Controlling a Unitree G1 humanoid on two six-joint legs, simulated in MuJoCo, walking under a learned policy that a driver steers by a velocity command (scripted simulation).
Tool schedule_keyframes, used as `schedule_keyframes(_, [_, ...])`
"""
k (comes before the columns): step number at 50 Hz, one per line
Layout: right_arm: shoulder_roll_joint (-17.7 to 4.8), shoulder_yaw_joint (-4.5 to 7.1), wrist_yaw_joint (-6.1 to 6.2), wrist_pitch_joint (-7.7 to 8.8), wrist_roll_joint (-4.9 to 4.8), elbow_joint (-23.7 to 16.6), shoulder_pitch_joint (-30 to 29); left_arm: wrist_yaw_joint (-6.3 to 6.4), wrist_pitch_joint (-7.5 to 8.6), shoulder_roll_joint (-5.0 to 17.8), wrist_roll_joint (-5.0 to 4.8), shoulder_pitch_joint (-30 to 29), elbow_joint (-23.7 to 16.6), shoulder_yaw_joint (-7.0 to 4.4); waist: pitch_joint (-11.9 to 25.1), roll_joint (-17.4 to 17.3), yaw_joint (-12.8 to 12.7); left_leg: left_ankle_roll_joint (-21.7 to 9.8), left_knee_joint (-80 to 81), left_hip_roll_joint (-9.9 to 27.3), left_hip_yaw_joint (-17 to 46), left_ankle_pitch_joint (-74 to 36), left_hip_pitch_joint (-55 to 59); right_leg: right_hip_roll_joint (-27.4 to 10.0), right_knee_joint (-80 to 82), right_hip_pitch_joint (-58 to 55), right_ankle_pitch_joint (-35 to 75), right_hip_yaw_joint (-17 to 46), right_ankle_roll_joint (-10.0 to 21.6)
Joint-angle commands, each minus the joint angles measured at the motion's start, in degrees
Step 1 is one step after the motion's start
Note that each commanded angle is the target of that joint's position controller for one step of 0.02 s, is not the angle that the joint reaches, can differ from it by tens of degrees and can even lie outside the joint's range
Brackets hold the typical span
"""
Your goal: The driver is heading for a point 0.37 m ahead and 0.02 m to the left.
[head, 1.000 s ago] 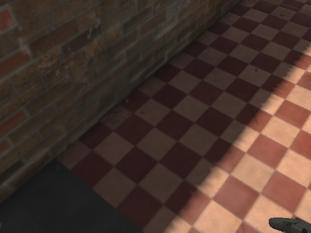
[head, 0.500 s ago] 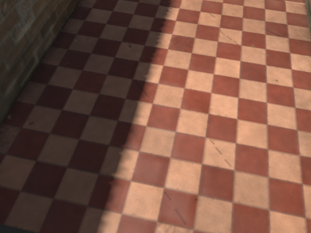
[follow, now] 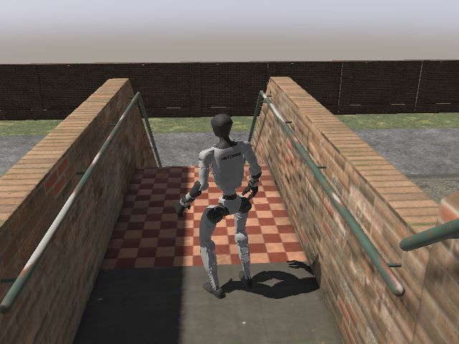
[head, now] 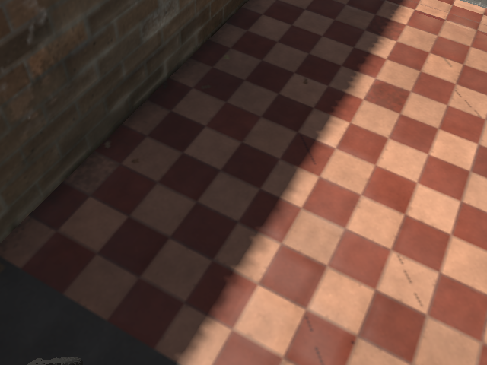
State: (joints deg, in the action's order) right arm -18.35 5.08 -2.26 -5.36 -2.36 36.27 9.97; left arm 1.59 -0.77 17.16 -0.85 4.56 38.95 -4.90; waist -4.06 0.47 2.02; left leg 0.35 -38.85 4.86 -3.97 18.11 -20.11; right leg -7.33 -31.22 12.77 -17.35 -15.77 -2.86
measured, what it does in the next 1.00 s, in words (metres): steps on the spot: right foot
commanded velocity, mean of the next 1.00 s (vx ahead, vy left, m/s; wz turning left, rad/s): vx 0.03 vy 0.00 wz -0.11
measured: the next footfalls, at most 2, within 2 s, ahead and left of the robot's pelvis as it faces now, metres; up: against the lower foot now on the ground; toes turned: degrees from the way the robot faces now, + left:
right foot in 0.46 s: +0.12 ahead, -0.11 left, +0.00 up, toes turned +16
right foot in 1.34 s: +0.27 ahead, -0.25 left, +0.00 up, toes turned -18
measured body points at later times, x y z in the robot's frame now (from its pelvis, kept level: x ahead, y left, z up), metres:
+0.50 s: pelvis +0.03 +0.01 +0.00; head +0.05 +0.02 +0.45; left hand +0.06 +0.31 -0.11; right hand +0.29 -0.15 -0.08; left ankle +0.01 +0.10 -0.73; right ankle +0.08 -0.12 -0.73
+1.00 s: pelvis +0.04 +0.03 +0.02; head +0.07 +0.04 +0.47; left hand +0.23 +0.30 -0.08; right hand +0.12 -0.27 -0.07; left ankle +0.01 +0.11 -0.73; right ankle +0.00 -0.15 -0.62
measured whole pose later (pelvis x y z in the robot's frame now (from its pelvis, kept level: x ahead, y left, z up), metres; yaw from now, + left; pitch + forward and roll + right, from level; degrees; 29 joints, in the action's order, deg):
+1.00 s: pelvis +0.04 +0.03 +0.02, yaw -11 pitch +2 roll -1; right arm -14.9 3.2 2.5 1.2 0.4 38.2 12.3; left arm -0.2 -3.1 20.3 -2.6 13.0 37.3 -5.7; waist -1.4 1.4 0.6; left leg -3.8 -19.5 0.2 -9.0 14.6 -7.3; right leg -4.3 -67.3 33.3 -16.1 3.5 -7.0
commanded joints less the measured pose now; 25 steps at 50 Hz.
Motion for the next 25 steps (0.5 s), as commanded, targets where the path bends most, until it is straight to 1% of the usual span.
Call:
schedule_keyframes(1, [-15.1,4.92,1.58,1.17,0.56,-1.6,8.5,-0.66,0.26,5.2,1.51,1.1,-3.2,-1.76,6.3,-19.4,1.3,-10.2,15.8,8.7,19.2,-35.6,17.7,-1.4,-22.0,14.6,-11.3,-0.4,-0.3])
schedule_keyframes(2, [-18.4,4.94,1.29,3.26,2.86,-3.8,7.5,0.14,0.53,4.4,2.95,-5.4,-7.7,-1.42,9.5,-23.3,1.5,-21.9,19.6,16.2,39.3,-34.7,18.1,7.6,-35.4,27.6,-23.8,11.9,-2.2])
schedule_keyframes(3, [-15.9,4.39,0.73,5.36,3.19,-3.6,6.9,0.80,0.53,6.2,2.03,-9.5,-7.9,-1.88,10.8,-13.4,3.0,-21.7,20.8,15.9,35.3,-31.2,19.7,6.9,-40.7,30.4,-21.5,18.5,-1.0])
schedule_keyframes(4, [-14.8,4.02,1.34,6.54,2.46,-3.0,5.7,1.23,0.88,5.1,1.30,-9.5,-8.1,-1.61,9.5,-10.1,1.3,-18.7,20.0,13.5,31.7,-29.0,19.3,6.4,-40.2,31.3,-16.3,20.7,0.5])
schedule_keyframes(5, [-13.1,3.67,2.08,6.64,0.99,-3.4,2.8,1.79,1.09,5.6,1.54,-7.0,-6.3,-1.87,9.0,-5.1,-0.6,-15.6,18.7,11.0,28.0,-27.2,19.0,5.1,-38.2,31.0,-11.2,21.8,0.9])
schedule_keyframes(6, [-11.1,3.07,2.97,5.94,0.08,-4.2,0.6,1.97,1.40,6.8,2.03,-4.8,-4.9,-2.33,9.5,-5.0,-1.5,-14.0,18.1,9.5,25.7,-26.0,17.8,4.9,-35.9,29.3,-7.6,22.5,0.7])
schedule_keyframes(7, [-10.5,2.65,3.63,5.32,0.34,-5.1,-0.8,1.69,1.57,6.7,2.08,-3.7,-4.1,-2.37,10.6,-5.7,-2.3,-13.5,17.8,7.9,24.3,-27.3,15.8,5.8,-35.4,26.2,-4.8,22.1,0.3])
schedule_keyframes(8, [-10.2,2.51,4.00,4.92,0.75,-5.7,-1.5,1.45,1.64,6.2,1.91,-2.7,-3.5,-2.25,11.2,-5.8,-2.6,-13.5,17.6,6.8,23.7,-28.0,15.1,6.8,-34.1,24.7,-3.0,22.0,-0.3])
schedule_keyframes(9, [-9.2,2.31,4.12,4.59,1.07,-5.8,-1.6,1.45,1.74,6.1,1.30,-0.8,-2.8,-2.74,12.2,-6.8,-2.7,-13.0,17.1,5.0,23.0,-27.4,14.5,7.7,-31.2,23.0,-2.4,21.2,-1.0])
schedule_keyframes(10, [-8.8,2.42,4.49,4.26,0.98,-5.9,-0.7,1.54,1.80,4.9,1.03,-1.5,-2.6,-2.33,11.8,-6.8,-2.0,-13.0,17.0,4.4,23.8,-25.8,14.5,8.8,-28.5,23.0,-1.6,21.1,-1.3])
schedule_keyframes(11, [-9.3,2.39,4.48,4.09,1.09,-6.1,-0.2,1.58,1.49,3.7,0.75,-3.0,-2.9,-1.81,11.3,-6.4,-1.3,-13.5,16.8,4.6,25.6,-23.8,15.0,9.1,-27.0,24.3,-0.5,21.7,-1.2])
schedule_keyframes(12, [-9.7,2.60,4.58,3.94,1.04,-6.3,-0.1,1.60,1.37,3.6,0.80,-3.3,-2.9,-1.75,10.9,-6.6,-1.0,-13.7,16.9,4.5,27.2,-21.5,14.5,9.5,-25.1,24.3,-0.5,22.2,-1.3])
schedule_keyframes(13, [-9.2,2.40,4.53,3.69,1.21,-6.0,0.0,1.36,1.09,3.8,0.64,-2.4,-2.9,-1.93,10.3,-6.9,-1.7,-13.3,16.8,4.5,25.9,-19.5,13.6,9.2,-22.7,23.9,-0.4,20.9,-1.5])
schedule_keyframes(14, [-8.0,1.92,4.51,3.42,1.26,-6.0,-0.2,1.20,0.74,4.1,0.35,-1.5,-2.0,-1.92,10.4,-8.1,-1.3,-12.9,16.5,4.6,25.5,-17.7,13.1,8.3,-21.6,22.3,-0.3,20.8,-1.5])
schedule_keyframes(15, [-7.7,1.23,4.15,3.18,2.44,-6.3,-1.1,1.15,0.60,4.4,1.16,-1.6,-1.6,-1.74,11.0,-8.7,-0.5,-12.9,16.3,5.2,25.5,-18.4,12.6,7.5,-21.2,20.3,-0.5,20.2,-1.5])
schedule_keyframes(16, [-6.5,0.53,3.82,3.13,2.95,-6.1,-1.3,0.94,0.53,4.5,1.29,-1.0,-1.4,-1.64,11.1,-9.0,-0.5,-12.9,16.1,5.3,25.0,-19.1,11.1,6.5,-20.5,17.9,-0.9,19.8,-1.3])
schedule_keyframes(17, [-4.6,-0.50,3.45,3.24,3.33,-5.7,-1.8,0.65,0.49,4.2,1.20,-0.3,-1.2,-1.33,11.0,-9.1,-0.8,-12.7,16.0,5.1,24.1,-19.2,9.2,5.4,-18.8,14.6,-1.2,19.5,-0.8])
schedule_keyframes(18, [-2.3,-1.65,3.02,3.52,3.68,-5.1,-2.7,0.28,0.50,3.3,1.14,0.6,-0.8,-0.81,10.8,-8.8,-1.3,-12.1,16.1,4.6,22.7,-18.2,7.1,4.5,-15.7,10.4,-1.1,19.2,-0.3])
schedule_keyframes(19, [-0.6,-2.49,2.49,3.89,3.97,-4.3,-3.1,-0.16,0.57,2.2,1.11,1.6,-0.3,-0.24,10.3,-8.8,-1.5,-11.4,16.7,4.2,21.5,-16.0,4.9,4.2,-12.5,5.7,-0.2,18.4,0.2])
schedule_keyframes(20, [-0.8,-2.64,1.98,4.28,4.14,-3.5,-3.6,-0.53,0.63,2.0,0.87,2.3,-0.1,-0.02,8.9,-9.1,-1.8,-10.8,16.9,3.7,20.4,-13.5,2.9,4.8,-9.2,2.2,1.5,17.2,0.9])
schedule_keyframes(21, [-1.4,-2.59,1.67,4.68,4.09,-3.1,-4.6,-0.79,0.75,2.3,0.75,2.9,-0.1,0.00,7.2,-9.0,-2.7,-10.0,16.4,2.9,19.3,-11.0,1.2,5.7,-4.2,-0.9,4.3,16.2,1.7])
schedule_keyframes(22, [-2.7,-2.14,1.62,4.98,3.76,-2.6,-4.0,-0.95,0.88,3.8,0.91,2.2,-0.8,-0.22,5.4,-8.2,-2.9,-8.7,15.8,1.7,18.5,-9.0,1.5,6.6,0.1,-1.5,8.5,15.7,2.7])
schedule_keyframes(23, [-4.6,-1.44,1.91,5.18,3.55,-2.5,-2.9,-1.02,1.00,6.8,0.96,1.5,-1.7,-0.76,4.2,-5.5,-1.7,-7.0,13.5,0.0,17.6,-7.5,3.3,5.6,0.4,0.1,17.6,18.2,4.0])
schedule_keyframes(24, [-6.1,-0.74,2.33,5.17,3.79,-2.8,-0.9,-0.99,1.14,9.9,0.14,1.4,-2.7,-1.36,4.1,-1.4,0.4,-5.2,10.1,-2.9,15.9,-4.6,4.8,3.5,0.6,1.8,27.5,22.4,6.3])
schedule_keyframes(25, [-5.2,-0.80,2.66,4.77,4.11,-3.6,-0.1,-0.88,1.32,11.8,-0.70,1.6,-2.5,-1.97,4.5,4.7,1.7,-3.0,7.3,-6.5,11.7,-2.6,5.2,1.5,2.4,4.3,26.2,27.1,9.6])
